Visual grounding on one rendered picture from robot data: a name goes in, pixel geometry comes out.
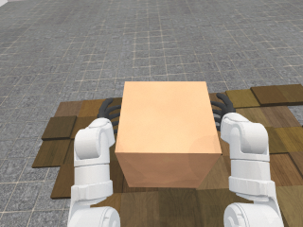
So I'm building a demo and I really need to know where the left robot forearm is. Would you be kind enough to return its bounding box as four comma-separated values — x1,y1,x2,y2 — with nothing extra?
67,117,116,227

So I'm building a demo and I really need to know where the carton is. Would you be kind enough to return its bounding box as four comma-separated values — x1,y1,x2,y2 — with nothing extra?
115,81,222,188

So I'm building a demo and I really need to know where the right robot upper arm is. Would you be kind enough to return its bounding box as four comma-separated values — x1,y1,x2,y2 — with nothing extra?
223,202,283,227

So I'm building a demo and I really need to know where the left robot upper arm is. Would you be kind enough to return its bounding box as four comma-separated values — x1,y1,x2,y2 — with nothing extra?
68,206,120,227

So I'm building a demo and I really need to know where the robot left hand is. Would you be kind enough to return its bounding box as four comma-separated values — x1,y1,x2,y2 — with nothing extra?
97,97,122,134

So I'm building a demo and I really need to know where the robot right hand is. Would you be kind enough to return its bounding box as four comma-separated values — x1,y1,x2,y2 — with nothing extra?
210,93,236,131

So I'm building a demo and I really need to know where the right robot forearm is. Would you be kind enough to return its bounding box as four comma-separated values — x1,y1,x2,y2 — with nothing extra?
220,113,284,227

